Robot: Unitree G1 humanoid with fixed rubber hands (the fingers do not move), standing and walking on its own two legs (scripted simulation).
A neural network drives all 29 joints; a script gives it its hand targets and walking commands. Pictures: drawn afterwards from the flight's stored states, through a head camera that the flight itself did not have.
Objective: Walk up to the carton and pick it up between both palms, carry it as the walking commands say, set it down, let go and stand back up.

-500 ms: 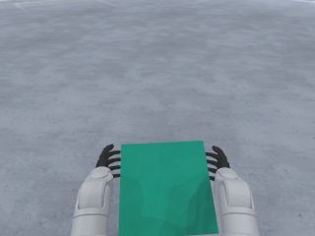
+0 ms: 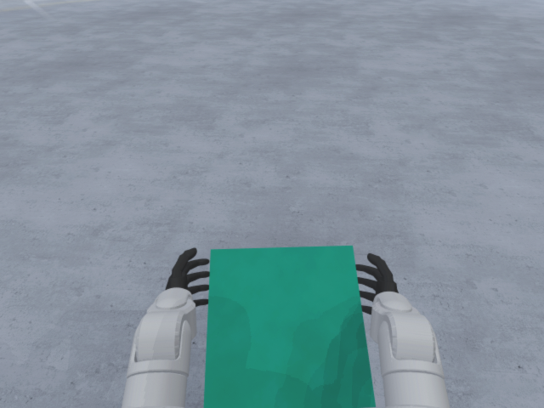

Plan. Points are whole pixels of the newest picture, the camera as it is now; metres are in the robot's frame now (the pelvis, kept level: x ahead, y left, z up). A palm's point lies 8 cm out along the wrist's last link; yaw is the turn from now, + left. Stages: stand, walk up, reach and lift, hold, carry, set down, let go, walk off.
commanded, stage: carry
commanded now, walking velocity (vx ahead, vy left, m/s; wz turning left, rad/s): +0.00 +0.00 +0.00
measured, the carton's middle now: (282, 326) +0.30 +0.00 -0.05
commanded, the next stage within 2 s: hold in 0.52 s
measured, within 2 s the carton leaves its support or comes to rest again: neither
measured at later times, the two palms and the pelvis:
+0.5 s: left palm (185, 297) +0.29 +0.15 +0.05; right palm (390, 303) +0.29 -0.16 +0.04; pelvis +0.00 -0.01 +0.00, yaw +0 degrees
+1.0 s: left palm (185, 295) +0.28 +0.14 +0.07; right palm (404, 330) +0.24 -0.16 +0.07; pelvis -0.02 +0.03 +0.01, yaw -10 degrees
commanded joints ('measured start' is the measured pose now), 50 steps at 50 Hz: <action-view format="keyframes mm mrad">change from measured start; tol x16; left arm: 1 -464 -727 -533 -69 -238 -56 -234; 11 -445 -782 -552 -112 -260 -56 -242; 12 -437 -697 -416 138 -142 -75 -247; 13 -487 -741 -538 -105 -248 -93 -242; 20 -440 -717 -471 42 -194 -95 -243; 24 -501 -726 -551 -137 -279 -73 -235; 26 -487 -685 -472 50 -198 -77 -240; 35 -463 -778 -665 -290 -261 -125 -312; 50 -804 -939 -405 232 -135 -116 -361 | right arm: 1 -457 734 515 -154 266 -81 249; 11 -456 746 548 -206 288 -80 251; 12 -484 684 418 -6 179 -106 252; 24 -515 735 586 -269 306 -92 232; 26 -500 689 474 -71 216 -95 234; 33 -320 911 682 -193 291 -119 269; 50 -764 928 368 127 162 -161 368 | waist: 1 8 68 -317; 26 -2 37 -305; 27 -19 -213 -292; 34 32 -142 -439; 50 -12 28 -115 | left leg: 1 -25 92 -121 -199 222 62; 23 -62 50 -31 -103 155 63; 26 -13 67 -66 -154 269 68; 27 367 -97 -74 -141 313 47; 34 316 -109 -82 -193 433 32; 50 238 -128 -38 -257 -89 76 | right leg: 1 169 -73 145 -159 52 -3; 4 221 -90 129 -151 301 -3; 22 149 -141 201 -256 -35 -16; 26 141 -98 146 -171 130 -2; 27 163 145 313 -280 419 63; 30 321 93 359 -257 758 79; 33 379 111 363 -257 788 75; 40 275 108 364 -314 428 79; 43 201 100 384 -387 37 46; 50 92 108 295 -369 -121 -1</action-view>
